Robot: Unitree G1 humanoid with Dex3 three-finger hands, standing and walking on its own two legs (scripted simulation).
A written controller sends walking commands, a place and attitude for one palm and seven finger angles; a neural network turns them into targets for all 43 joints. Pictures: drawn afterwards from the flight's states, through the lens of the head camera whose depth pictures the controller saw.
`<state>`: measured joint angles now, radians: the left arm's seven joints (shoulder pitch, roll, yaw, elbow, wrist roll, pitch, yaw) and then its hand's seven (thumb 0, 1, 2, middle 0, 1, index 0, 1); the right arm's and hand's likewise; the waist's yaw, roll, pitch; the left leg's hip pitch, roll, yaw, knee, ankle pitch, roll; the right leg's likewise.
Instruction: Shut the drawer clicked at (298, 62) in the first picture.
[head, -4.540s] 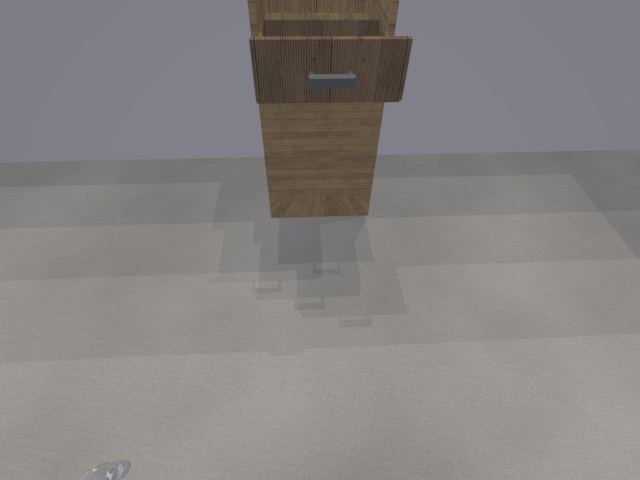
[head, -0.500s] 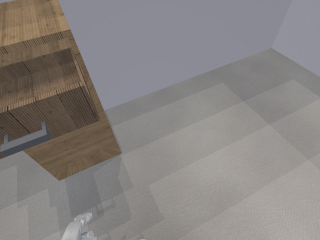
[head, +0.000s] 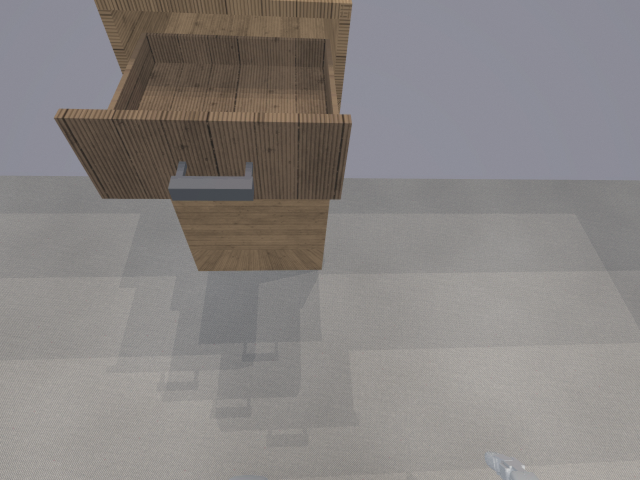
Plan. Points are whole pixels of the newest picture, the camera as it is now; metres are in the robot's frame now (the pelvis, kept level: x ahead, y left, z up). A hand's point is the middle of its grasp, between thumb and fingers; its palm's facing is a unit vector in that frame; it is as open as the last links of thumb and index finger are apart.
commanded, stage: turn to face it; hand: left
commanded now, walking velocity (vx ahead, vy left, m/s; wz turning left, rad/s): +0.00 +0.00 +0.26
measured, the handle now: (214, 178) +0.49 +0.22 +0.05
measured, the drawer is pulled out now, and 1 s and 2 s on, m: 0.30 0.30 0.30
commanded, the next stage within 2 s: take the last steps up to it in 0.10 s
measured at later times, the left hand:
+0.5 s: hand out of the picture +0.09 +0.17 -0.14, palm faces +0.12 -0.97 -0.22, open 7.4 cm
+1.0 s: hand out of the picture +0.02 +0.15 -0.17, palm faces +0.22 -0.97 -0.10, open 7.4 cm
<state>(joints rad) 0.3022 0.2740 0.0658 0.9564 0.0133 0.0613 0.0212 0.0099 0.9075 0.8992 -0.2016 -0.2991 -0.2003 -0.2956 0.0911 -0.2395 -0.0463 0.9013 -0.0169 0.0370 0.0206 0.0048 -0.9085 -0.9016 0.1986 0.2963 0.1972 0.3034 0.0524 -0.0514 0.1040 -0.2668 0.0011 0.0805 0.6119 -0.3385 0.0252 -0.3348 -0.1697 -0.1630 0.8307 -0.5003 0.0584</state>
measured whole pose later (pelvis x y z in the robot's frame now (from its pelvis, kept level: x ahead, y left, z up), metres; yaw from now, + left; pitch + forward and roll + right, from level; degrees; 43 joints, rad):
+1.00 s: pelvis +0.15 +0.03 +0.00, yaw +5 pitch -2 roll -1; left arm 0.48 0.10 0.02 1.19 0.01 -0.01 0.03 0.01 0.91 0.90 -0.20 -0.30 -0.20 -0.30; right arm 0.13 -0.13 -0.03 1.04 -0.03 -0.06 -0.01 0.00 -0.91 -0.90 0.20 0.30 0.20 0.30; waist 0.05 -0.03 0.07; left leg -0.33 0.04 0.16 0.63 -0.27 0.07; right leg -0.21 -0.05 -0.06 0.97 -0.53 -0.01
